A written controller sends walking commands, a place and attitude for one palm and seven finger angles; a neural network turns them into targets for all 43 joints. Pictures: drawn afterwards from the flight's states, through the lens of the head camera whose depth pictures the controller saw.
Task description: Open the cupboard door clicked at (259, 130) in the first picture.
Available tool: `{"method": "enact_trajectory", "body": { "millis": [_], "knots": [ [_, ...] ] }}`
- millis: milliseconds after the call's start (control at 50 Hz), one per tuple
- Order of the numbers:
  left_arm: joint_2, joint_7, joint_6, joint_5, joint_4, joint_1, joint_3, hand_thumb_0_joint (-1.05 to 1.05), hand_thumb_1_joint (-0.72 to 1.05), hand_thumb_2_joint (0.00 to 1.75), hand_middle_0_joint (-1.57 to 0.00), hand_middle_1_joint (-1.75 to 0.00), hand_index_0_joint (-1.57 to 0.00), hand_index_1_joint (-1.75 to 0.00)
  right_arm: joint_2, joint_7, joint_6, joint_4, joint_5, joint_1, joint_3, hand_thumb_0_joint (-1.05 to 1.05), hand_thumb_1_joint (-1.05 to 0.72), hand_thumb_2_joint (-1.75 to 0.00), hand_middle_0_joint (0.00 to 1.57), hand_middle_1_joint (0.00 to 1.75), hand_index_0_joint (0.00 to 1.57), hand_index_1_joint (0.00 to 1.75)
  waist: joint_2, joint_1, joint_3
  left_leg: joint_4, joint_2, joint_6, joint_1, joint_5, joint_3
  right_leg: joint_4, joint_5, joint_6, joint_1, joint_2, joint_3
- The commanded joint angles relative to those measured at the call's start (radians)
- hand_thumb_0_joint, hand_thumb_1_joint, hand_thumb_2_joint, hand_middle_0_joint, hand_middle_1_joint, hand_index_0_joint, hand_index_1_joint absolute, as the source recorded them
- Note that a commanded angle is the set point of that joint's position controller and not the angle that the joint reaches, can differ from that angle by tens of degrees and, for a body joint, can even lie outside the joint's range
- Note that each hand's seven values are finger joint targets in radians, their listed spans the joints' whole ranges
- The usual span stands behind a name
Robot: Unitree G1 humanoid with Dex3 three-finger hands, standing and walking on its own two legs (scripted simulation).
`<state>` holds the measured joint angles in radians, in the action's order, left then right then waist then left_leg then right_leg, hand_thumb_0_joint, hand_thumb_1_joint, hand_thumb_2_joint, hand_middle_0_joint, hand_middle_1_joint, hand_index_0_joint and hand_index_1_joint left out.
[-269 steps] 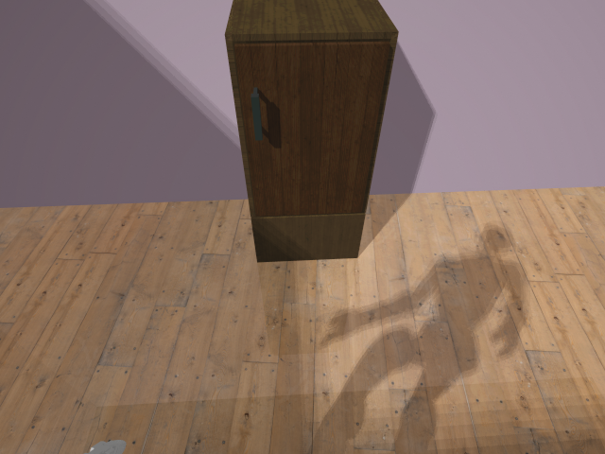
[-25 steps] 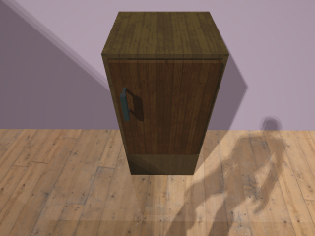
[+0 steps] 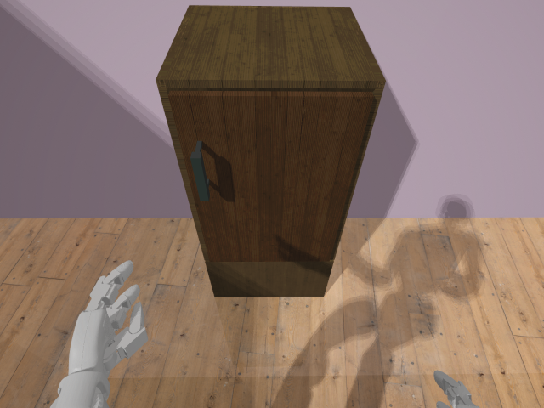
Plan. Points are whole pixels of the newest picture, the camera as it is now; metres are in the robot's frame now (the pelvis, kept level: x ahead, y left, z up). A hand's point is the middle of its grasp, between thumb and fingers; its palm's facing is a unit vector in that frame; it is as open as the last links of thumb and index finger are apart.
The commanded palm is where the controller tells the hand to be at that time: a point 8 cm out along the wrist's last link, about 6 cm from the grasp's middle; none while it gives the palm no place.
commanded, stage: raise the hand with hooked fingers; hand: left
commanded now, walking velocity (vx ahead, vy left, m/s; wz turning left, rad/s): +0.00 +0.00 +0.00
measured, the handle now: (202, 171) +0.59 +0.17 -0.02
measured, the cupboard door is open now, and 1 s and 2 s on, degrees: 0 0 0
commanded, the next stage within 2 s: move the hooked fingers beside the handle in 1.86 s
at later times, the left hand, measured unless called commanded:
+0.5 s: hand (138, 370) +0.19 +0.20 -0.04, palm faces -0.11 -0.99 -0.03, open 10.5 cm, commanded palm +0.15 +0.27 -0.03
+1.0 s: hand (88, 353) +0.21 +0.27 -0.02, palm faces +0.05 -1.00 -0.06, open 13.4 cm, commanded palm +0.19 +0.32 -0.02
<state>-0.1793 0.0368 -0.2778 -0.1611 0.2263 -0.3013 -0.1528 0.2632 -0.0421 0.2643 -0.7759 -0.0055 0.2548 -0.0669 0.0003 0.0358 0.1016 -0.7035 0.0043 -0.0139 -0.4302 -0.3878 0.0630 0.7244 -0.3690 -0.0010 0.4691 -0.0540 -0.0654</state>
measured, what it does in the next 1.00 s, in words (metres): lowers itself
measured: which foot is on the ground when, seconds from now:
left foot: down 0.00-1.00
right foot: down 0.00-1.00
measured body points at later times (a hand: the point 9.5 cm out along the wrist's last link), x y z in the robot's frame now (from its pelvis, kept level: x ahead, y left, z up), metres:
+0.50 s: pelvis -0.06 -0.02 -0.09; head +0.02 -0.02 +0.36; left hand +0.19 +0.26 -0.03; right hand +0.13 -0.23 -0.18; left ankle -0.02 +0.11 -0.72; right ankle -0.01 -0.12 -0.72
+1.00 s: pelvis -0.05 +0.02 -0.07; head +0.02 +0.04 +0.38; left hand +0.20 +0.32 -0.01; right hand +0.14 -0.22 -0.13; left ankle -0.02 +0.11 -0.72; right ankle -0.01 -0.12 -0.72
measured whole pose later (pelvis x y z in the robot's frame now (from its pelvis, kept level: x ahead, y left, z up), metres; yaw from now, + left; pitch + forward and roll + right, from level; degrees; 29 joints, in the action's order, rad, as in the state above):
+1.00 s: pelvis -0.05 +0.02 -0.07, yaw +1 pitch +15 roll -3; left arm -0.34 0.39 -0.39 -0.34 0.19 -0.16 -0.34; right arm 0.27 -0.05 0.25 -0.51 -0.03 0.24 0.01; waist 0.01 0.01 0.13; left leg -1.18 0.02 -0.04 -0.93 -0.53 0.01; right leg 1.11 -0.47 -0.01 0.90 -0.04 -0.09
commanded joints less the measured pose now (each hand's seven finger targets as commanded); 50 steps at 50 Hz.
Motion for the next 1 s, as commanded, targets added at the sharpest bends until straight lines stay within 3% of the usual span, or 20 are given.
{"method": "enact_trajectory", "body": {
  "millis": [0,40,60,120,180,200,240,300,340,400,420,440,500,540,600,660,740,800,900,980],
  "knots": [
    [-0.051,0.246,-0.263,-0.096,0.073,-0.43,-0.143,0.0,0.6,0.77,-0.22,-0.5,-0.22,-0.5,0.099,0.049,0.049,0.26,-0.001,-0.111,-0.059,0.0,-0.9,-0.9,0.2,0.3,0.2,0.3,-0.161,-0.144,0.067,-0.128,-0.041,0.042,-0.236,0.297,-0.032,0.146,0.317,0.038,0.041,0.046,-0.019],
    [-0.114,0.359,-0.374,-0.133,0.02,-0.314,-0.178,0.0,0.55,0.75,-0.22,-0.53,-0.22,-0.53,0.108,0.06,0.05,0.313,-0.005,-0.135,-0.057,0.0,-0.9,-0.9,0.2,0.3,0.2,0.3,-0.081,-0.121,0.119,-0.227,-0.051,0.04,-0.318,0.248,-0.021,0.218,0.323,0.038,0.103,0.032,0.028],
    [-0.149,0.382,-0.395,-0.143,-0.01,-0.269,-0.211,0.0,0.53,0.74,-0.23,-0.54,-0.23,-0.54,0.111,0.058,0.047,0.34,-0.006,-0.135,-0.057,0.0,-0.9,-0.9,0.2,0.3,0.2,0.3,-0.047,-0.123,0.163,-0.263,-0.055,0.031,-0.353,0.218,-0.011,0.236,0.283,0.036,0.116,0.029,0.057],
    [-0.223,0.398,-0.392,-0.183,-0.191,-0.041,-0.246,0.0,0.46,0.71,-0.23,-0.58,-0.23,-0.58,0.118,0.039,0.037,0.413,-0.004,-0.132,-0.051,0.0,-0.9,-0.9,0.2,0.3,0.2,0.3,0.037,-0.09,0.227,-0.352,-0.05,0.012,-0.425,0.111,-0.017,0.246,0.082,0.027,0.195,0.029,0.135],
    [-0.25,0.384,-0.435,-0.207,-0.397,0.172,-0.239,0.0,0.39,0.68,-0.24,-0.63,-0.24,-0.63,0.108,0.016,0.041,0.4,-0.004,-0.082,-0.034,0.0,-0.9,-0.9,0.2,0.3,0.2,0.3,0.125,-0.022,0.284,-0.44,-0.018,-0.006,-0.42,0.074,-0.042,0.252,-0.011,0.024,0.261,0.039,0.161],
    [-0.274,0.385,-0.447,-0.214,-0.475,0.262,-0.231,0.0,0.36,0.67,-0.24,-0.64,-0.24,-0.64,0.12,0.005,0.043,0.389,0.0,-0.071,-0.027,0.0,-0.9,-0.9,0.2,0.3,0.2,0.3,0.097,0.008,0.301,-0.472,-0.006,-0.013,-0.427,0.066,-0.058,0.267,-0.027,0.024,0.294,0.05,0.165],
    [-0.217,0.407,-0.436,-0.208,-0.476,0.21,-0.152,0.0,0.32,0.65,-0.24,-0.68,-0.24,-0.68,0.122,-0.011,0.053,0.364,-0.007,-0.062,-0.02,0.0,-0.9,-0.9,0.2,0.3,0.2,0.3,0.107,0.026,0.304,-0.476,0.006,-0.021,-0.419,0.048,-0.065,0.258,-0.048,0.029,0.314,0.056,0.158],
    [-0.249,0.461,-0.34,-0.206,-0.39,0.225,-0.124,0.0,0.25,0.62,-0.25,-0.72,-0.25,-0.72,0.144,-0.03,0.064,0.332,-0.018,-0.062,-0.001,0.0,-0.9,-0.9,0.2,0.3,0.2,0.3,0.135,0.042,0.259,-0.482,0.013,-0.024,-0.449,0.029,-0.083,0.255,-0.065,0.031,0.339,0.07,0.14],
    [-0.281,0.477,-0.24,-0.195,-0.3,0.206,-0.154,0.0,0.2,0.6,-0.25,-0.75,-0.25,-0.75,0.139,-0.037,0.061,0.323,-0.032,-0.065,0.004,0.0,-0.9,-0.9,0.2,0.3,0.2,0.3,0.094,0.03,0.251,-0.456,0.01,-0.023,-0.484,0.0,-0.089,0.227,-0.112,0.02,0.318,0.063,0.137],
    [-0.34,0.472,-0.068,-0.214,-0.175,0.076,-0.271,0.0,0.13,0.57,-0.25,-0.8,-0.25,-0.8,0.131,-0.038,0.034,0.363,-0.042,-0.096,0.01,0.0,-0.9,-0.9,0.2,0.3,0.2,0.3,0.026,-0.056,0.3,-0.402,0.0,-0.016,-0.49,0.035,-0.094,0.203,-0.119,0.016,0.209,0.053,0.13],
    [-0.328,0.463,-0.033,-0.23,-0.202,0.06,-0.283,0.0,0.11,0.56,-0.26,-0.81,-0.26,-0.81,0.12,-0.034,0.024,0.387,-0.042,-0.103,0.015,0.0,-0.9,-0.9,0.2,0.3,0.2,0.3,0.022,-0.074,0.331,-0.387,-0.008,-0.015,-0.483,0.058,-0.084,0.194,-0.1,0.008,0.167,0.043,0.133],
    [-0.353,0.438,-0.01,-0.242,-0.213,0.039,-0.331,0.0,0.08,0.55,-0.26,-0.82,-0.26,-0.82,0.11,-0.03,0.015,0.397,-0.041,-0.112,0.014,0.0,-0.9,-0.9,0.2,0.3,0.2,0.3,-0.002,-0.092,0.348,-0.374,-0.01,-0.011,-0.482,0.074,-0.083,0.185,-0.095,0.005,0.129,0.035,0.133],
    [-0.306,0.353,-0.034,-0.261,-0.232,0.005,-0.357,0.0,0.01,0.52,-0.26,-0.87,-0.26,-0.87,0.077,-0.02,0.013,0.405,-0.033,-0.123,0.015,0.0,-0.9,-0.9,0.2,0.3,0.2,0.3,-0.054,-0.111,0.32,-0.349,-0.006,-0.006,-0.492,0.097,-0.089,0.197,-0.076,0.006,0.13,0.043,0.107],
    [-0.305,0.306,-0.103,-0.239,-0.249,0.034,-0.356,0.0,-0.03,0.5,-0.27,-0.9,-0.27,-0.9,0.08,-0.014,0.019,0.385,-0.027,-0.094,0.009,0.0,-0.9,-0.9,0.2,0.3,0.2,0.3,-0.046,-0.09,0.286,-0.338,-0.003,-0.004,-0.498,0.068,-0.086,0.204,-0.119,0.007,0.186,0.045,0.093],
    [-0.248,0.299,-0.197,-0.197,-0.213,0.132,-0.252,0.0,-0.1,0.47,-0.27,-0.94,-0.27,-0.94,0.105,-0.011,0.032,0.368,-0.024,-0.073,0.01,0.0,-0.9,-0.9,0.2,0.3,0.2,0.3,-0.033,-0.031,0.167,-0.334,-0.005,-0.009,-0.513,-0.048,-0.09,0.206,-0.261,0.015,0.335,0.053,0.076],
    [-0.264,0.354,-0.245,-0.18,-0.173,0.183,-0.211,0.0,-0.17,0.44,-0.28,-0.99,-0.28,-0.99,0.139,-0.02,0.046,0.355,-0.03,-0.024,0.008,0.0,-0.9,-0.9,0.2,0.3,0.2,0.3,-0.009,-0.003,0.184,-0.32,-0.009,-0.015,-0.488,-0.12,-0.095,0.212,-0.289,0.018,0.379,0.05,0.069],
    [-0.347,0.417,-0.237,-0.197,-0.233,0.256,-0.242,0.0,-0.27,0.4,-0.28,-1.05,-0.28,-1.05,0.165,-0.039,0.057,0.363,-0.038,-0.01,0.009,0.0,-0.9,-0.9,0.2,0.3,0.2,0.3,0.088,-0.02,0.267,-0.271,-0.008,-0.015,-0.387,-0.11,-0.118,0.246,-0.188,0.03,0.358,0.059,0.038],
    [-0.411,0.398,-0.223,-0.21,-0.287,0.232,-0.315,0.0,-0.34,0.37,-0.29,-1.1,-0.29,-1.1,0.169,-0.038,0.057,0.366,-0.031,-0.004,0.012,0.0,-0.9,-0.9,0.2,0.3,0.2,0.3,0.14,-0.054,0.326,-0.241,-0.002,-0.001,-0.307,0.003,-0.139,0.279,-0.078,0.039,0.326,0.071,0.0],
    [-0.343,0.337,-0.177,-0.209,-0.233,0.19,-0.299,0.0,-0.45,0.32,-0.3,-1.17,-0.3,-1.17,0.158,-0.022,0.032,0.376,-0.026,-0.005,0.016,0.0,-0.9,-0.9,0.2,0.3,0.2,0.3,0.139,-0.054,0.26,-0.212,0.009,0.029,-0.268,0.108,-0.163,0.29,-0.011,0.037,0.341,0.078,-0.038],
    [-0.32,0.355,-0.132,-0.18,-0.162,0.222,-0.254,0.0,-0.5,0.3,-0.3,-1.2,-0.3,-1.2,0.168,-0.013,0.006,0.386,-0.026,0.005,0.018,0.0,-0.9,-0.9,0.2,0.3,0.2,0.3,0.112,-0.023,0.231,-0.221,0.01,0.029,-0.285,0.102,-0.153,0.274,-0.002,0.028,0.363,0.076,-0.04]
  ]
}}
